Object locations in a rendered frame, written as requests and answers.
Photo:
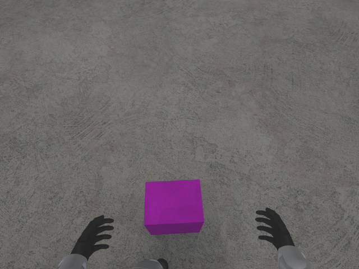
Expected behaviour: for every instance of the carton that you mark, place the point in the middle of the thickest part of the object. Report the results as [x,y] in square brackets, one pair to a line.
[173,207]

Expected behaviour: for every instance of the robot right forearm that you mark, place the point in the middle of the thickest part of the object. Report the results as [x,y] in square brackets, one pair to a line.
[291,257]

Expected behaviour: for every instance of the left robot hand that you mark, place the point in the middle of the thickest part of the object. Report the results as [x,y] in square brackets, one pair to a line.
[85,244]

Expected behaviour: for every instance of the robot left forearm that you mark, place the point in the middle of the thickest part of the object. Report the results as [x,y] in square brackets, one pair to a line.
[73,261]

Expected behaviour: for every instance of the right robot hand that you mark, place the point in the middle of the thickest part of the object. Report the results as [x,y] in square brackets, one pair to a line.
[281,235]

